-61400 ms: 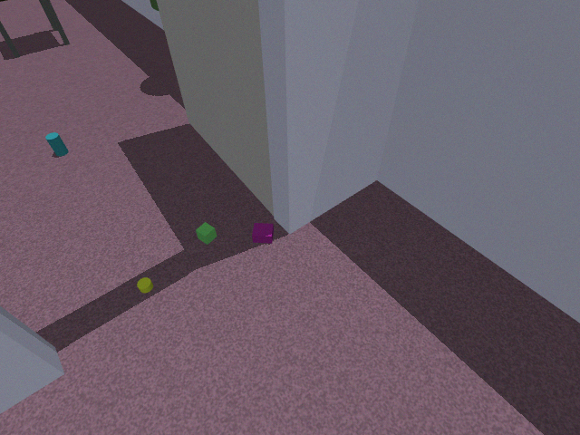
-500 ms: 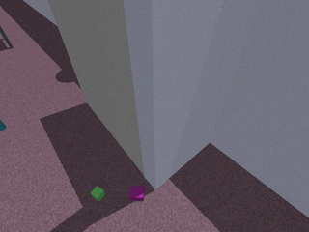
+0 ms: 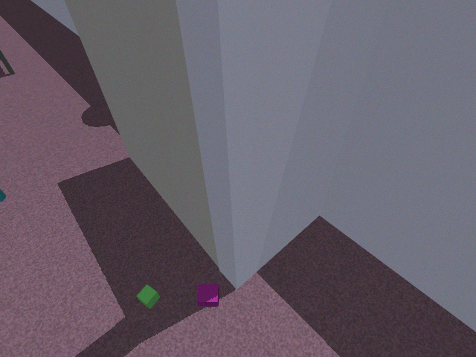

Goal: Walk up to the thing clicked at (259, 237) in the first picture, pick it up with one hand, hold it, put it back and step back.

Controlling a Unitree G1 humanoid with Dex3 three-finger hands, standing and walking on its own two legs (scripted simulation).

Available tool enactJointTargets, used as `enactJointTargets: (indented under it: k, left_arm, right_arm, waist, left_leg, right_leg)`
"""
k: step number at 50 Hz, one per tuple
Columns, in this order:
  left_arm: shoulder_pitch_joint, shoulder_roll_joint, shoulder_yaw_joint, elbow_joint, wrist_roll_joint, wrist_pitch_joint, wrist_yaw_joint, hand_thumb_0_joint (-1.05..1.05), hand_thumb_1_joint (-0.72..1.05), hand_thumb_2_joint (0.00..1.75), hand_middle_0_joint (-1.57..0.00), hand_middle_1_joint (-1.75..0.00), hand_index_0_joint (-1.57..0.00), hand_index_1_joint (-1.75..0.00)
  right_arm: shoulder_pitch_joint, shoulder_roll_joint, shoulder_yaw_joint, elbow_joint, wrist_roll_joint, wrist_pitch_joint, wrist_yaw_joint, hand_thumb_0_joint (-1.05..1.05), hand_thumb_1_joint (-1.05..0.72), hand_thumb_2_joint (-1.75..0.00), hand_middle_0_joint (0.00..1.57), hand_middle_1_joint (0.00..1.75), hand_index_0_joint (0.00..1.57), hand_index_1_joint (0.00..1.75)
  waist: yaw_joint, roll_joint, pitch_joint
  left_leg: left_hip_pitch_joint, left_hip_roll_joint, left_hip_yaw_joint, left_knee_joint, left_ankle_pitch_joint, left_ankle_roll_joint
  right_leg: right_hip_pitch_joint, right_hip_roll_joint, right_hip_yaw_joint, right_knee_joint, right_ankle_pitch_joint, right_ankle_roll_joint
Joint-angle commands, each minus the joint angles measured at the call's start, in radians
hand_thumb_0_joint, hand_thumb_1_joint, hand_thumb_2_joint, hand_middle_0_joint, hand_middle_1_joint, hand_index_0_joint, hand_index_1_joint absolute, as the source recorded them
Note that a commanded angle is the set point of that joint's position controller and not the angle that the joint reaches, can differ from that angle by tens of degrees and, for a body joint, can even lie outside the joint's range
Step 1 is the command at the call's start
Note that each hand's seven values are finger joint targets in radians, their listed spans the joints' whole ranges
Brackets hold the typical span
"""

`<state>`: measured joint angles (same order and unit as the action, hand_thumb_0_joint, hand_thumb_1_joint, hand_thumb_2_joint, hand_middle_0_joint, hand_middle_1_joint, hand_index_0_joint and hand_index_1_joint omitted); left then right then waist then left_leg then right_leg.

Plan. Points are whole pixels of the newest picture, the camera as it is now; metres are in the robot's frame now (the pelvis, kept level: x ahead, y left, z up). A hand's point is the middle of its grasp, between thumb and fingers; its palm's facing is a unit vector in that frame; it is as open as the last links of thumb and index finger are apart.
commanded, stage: stand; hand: left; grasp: from above
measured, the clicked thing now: (208, 295) +0.52 +0.16 -0.76
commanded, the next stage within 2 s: step back in 1.36 s
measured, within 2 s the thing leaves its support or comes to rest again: neither
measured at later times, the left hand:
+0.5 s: hand out of the picture +0.09 +0.24 -0.16, palm faces +0.00 -0.94 -0.34, open 7.4 cm
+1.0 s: hand out of the picture +0.10 +0.23 -0.15, palm faces -0.01 -0.94 -0.34, open 7.4 cm
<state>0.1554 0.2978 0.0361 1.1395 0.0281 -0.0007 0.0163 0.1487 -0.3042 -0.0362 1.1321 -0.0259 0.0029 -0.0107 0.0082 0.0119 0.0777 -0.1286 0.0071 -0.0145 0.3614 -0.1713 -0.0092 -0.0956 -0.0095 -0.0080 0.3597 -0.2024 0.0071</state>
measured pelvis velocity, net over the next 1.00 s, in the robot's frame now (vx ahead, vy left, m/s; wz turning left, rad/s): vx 0.02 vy -0.01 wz -0.02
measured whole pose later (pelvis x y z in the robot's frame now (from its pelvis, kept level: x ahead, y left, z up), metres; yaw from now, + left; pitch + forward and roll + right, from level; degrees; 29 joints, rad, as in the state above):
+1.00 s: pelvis +0.02 -0.01 +0.00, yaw -1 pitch -3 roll +0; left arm 0.09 0.32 0.03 1.14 0.01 -0.01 0.01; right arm 0.10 -0.32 -0.02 1.14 -0.02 0.00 -0.01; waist 0.00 0.01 0.06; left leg -0.09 0.03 0.00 0.31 -0.17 -0.03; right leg -0.07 0.01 0.00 0.32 -0.20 -0.01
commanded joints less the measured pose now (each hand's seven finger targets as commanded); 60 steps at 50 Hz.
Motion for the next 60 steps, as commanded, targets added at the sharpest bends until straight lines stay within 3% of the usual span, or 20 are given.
enactJointTargets:
  k: [1,5,10,14,17,21,25,28,34,37,47,53,60]
  left_arm:
    - [-0.047,0.192,0.032,-0.058,-0.007,-0.026,0.018,0.0,0.9,0.9,-0.2,-0.3,-0.2,-0.3]
    - [-0.053,0.199,0.032,-0.047,-0.011,-0.021,0.014,0.0,0.9,0.9,-0.2,-0.3,-0.2,-0.3]
    - [-0.057,0.2,0.03,-0.043,-0.008,-0.022,0.011,0.0,0.9,0.9,-0.2,-0.3,-0.2,-0.3]
    - [-0.07,0.205,0.03,-0.047,-0.01,-0.026,0.011,0.0,0.9,0.9,-0.2,-0.3,-0.2,-0.3]
    - [-0.082,0.207,0.029,-0.046,-0.011,-0.025,0.01,0.0,0.9,0.9,-0.2,-0.3,-0.2,-0.3]
    - [-0.089,0.209,0.031,-0.054,-0.013,-0.03,0.011,0.0,0.9,0.9,-0.2,-0.3,-0.2,-0.3]
    - [-0.092,0.214,0.031,-0.054,-0.015,-0.028,0.011,0.0,0.9,0.9,-0.2,-0.3,-0.2,-0.3]
    - [-0.1,0.215,0.031,-0.051,-0.016,-0.026,0.011,0.0,0.9,0.9,-0.2,-0.3,-0.2,-0.3]
    - [-0.1,0.219,0.032,-0.057,-0.016,-0.029,0.01,0.0,0.9,0.9,-0.2,-0.3,-0.2,-0.3]
    - [-0.099,0.218,0.031,-0.052,-0.016,-0.028,0.009,0.0,0.9,0.9,-0.2,-0.3,-0.2,-0.3]
    - [-0.1,0.228,0.028,-0.059,-0.016,-0.033,0.008,0.0,0.9,0.9,-0.2,-0.3,-0.2,-0.3]
    - [-0.099,0.235,0.027,-0.055,-0.016,-0.031,0.004,0.0,0.9,0.9,-0.2,-0.3,-0.2,-0.3]
    - [-0.099,0.242,0.027,-0.061,-0.019,-0.033,0.002,0.0,0.9,0.9,-0.2,-0.3,-0.2,-0.3]
  right_arm:
    - [-0.039,-0.19,-0.027,-0.057,0.004,-0.031,-0.016,0.0,-0.9,-0.9,0.2,0.3,0.2,0.3]
    - [-0.034,-0.183,-0.017,-0.046,0.004,-0.028,-0.016,0.0,-0.9,-0.9,0.2,0.3,0.2,0.3]
    - [-0.045,-0.202,-0.019,-0.046,0.007,-0.03,-0.015,0.0,-0.9,-0.9,0.2,0.3,0.2,0.3]
    - [-0.054,-0.201,-0.018,-0.05,0.008,-0.032,-0.014,0.0,-0.9,-0.9,0.2,0.3,0.2,0.3]
    - [-0.054,-0.203,-0.017,-0.042,0.007,-0.031,-0.014,0.0,-0.9,-0.9,0.2,0.3,0.2,0.3]
    - [-0.063,-0.207,-0.017,-0.047,0.008,-0.035,-0.014,0.0,-0.9,-0.9,0.2,0.3,0.2,0.3]
    - [-0.07,-0.211,-0.018,-0.046,0.008,-0.034,-0.016,0.0,-0.9,-0.9,0.2,0.3,0.2,0.3]
    - [-0.065,-0.214,-0.016,-0.039,0.007,-0.03,-0.016,0.0,-0.9,-0.9,0.2,0.3,0.2,0.3]
    - [-0.075,-0.216,-0.014,-0.043,0.009,-0.035,-0.015,0.0,-0.9,-0.9,0.2,0.3,0.2,0.3]
    - [-0.083,-0.217,-0.016,-0.045,0.009,-0.032,-0.014,0.0,-0.9,-0.9,0.2,0.3,0.2,0.3]
    - [-0.089,-0.222,-0.018,-0.047,0.01,-0.031,-0.009,0.0,-0.9,-0.9,0.2,0.3,0.2,0.3]
    - [-0.084,-0.216,-0.014,-0.043,0.011,-0.027,-0.004,0.0,-0.9,-0.9,0.2,0.3,0.2,0.3]
    - [-0.072,-0.223,-0.012,-0.043,0.012,-0.034,-0.005,0.0,-0.9,-0.9,0.2,0.3,0.2,0.3]
  waist:
    - [-0.003,-0.003,-0.089]
    - [-0.001,0.005,-0.05]
    - [0.0,-0.005,-0.053]
    - [-0.004,-0.024,-0.08]
    - [-0.008,-0.012,-0.067]
    - [-0.006,-0.003,-0.127]
    - [-0.007,-0.011,-0.14]
    - [-0.009,-0.009,-0.115]
    - [-0.005,0.004,-0.119]
    - [-0.005,-0.012,-0.107]
    - [-0.008,-0.006,-0.108]
    - [-0.01,-0.01,-0.06]
    - [-0.014,-0.002,-0.11]
  left_leg:
    - [0.042,0.101,-0.087,-0.053,0.128,0.032]
    - [-0.002,0.097,-0.087,-0.085,0.04,0.027]
    - [0.016,0.102,-0.087,-0.085,0.041,0.025]
    - [0.048,0.109,-0.082,-0.07,0.143,0.024]
    - [0.025,0.105,-0.08,-0.077,0.09,0.022]
    - [0.065,0.116,-0.075,-0.057,0.219,0.027]
    - [0.09,0.118,-0.066,-0.054,0.244,0.025]
    - [0.063,0.115,-0.066,-0.069,0.181,0.023]
    - [0.081,0.122,-0.065,-0.062,0.242,0.024]
    - [0.077,0.122,-0.064,-0.067,0.198,0.024]
    - [0.082,0.12,-0.06,-0.071,0.18,0.022]
    - [0.033,0.113,-0.065,-0.098,0.066,0.021]
    - [0.067,0.123,-0.065,-0.089,0.136,0.023]
  right_leg:
    - [0.0,-0.113,0.098,-0.072,0.154,-0.022]
    - [-0.005,-0.104,0.095,-0.081,0.076,-0.022]
    - [-0.019,-0.102,0.096,-0.09,0.06,-0.022]
    - [-0.01,-0.109,0.095,-0.085,0.141,-0.022]
    - [-0.008,-0.108,0.099,-0.094,0.098,-0.021]
    - [0.034,-0.115,0.092,-0.073,0.243,-0.021]
    - [0.03,-0.115,0.09,-0.068,0.272,-0.023]
    - [0.022,-0.112,0.095,-0.081,0.21,-0.021]
    - [0.022,-0.116,0.093,-0.071,0.264,-0.023]
    - [0.013,-0.114,0.093,-0.081,0.223,-0.022]
    - [0.011,-0.114,0.101,-0.089,0.231,-0.025]
    - [-0.012,-0.105,0.104,-0.116,0.09,-0.025]
    - [0.013,-0.112,0.11,-0.093,0.174,-0.031]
